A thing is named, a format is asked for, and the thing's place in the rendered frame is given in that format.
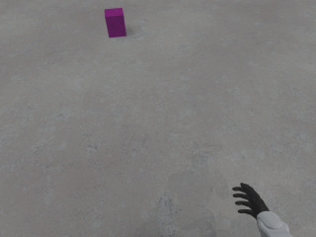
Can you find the carton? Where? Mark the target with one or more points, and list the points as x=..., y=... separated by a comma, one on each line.
x=115, y=22

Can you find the robot right hand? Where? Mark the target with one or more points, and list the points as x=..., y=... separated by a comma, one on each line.
x=255, y=202

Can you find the robot right forearm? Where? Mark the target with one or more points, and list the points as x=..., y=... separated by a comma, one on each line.
x=270, y=225

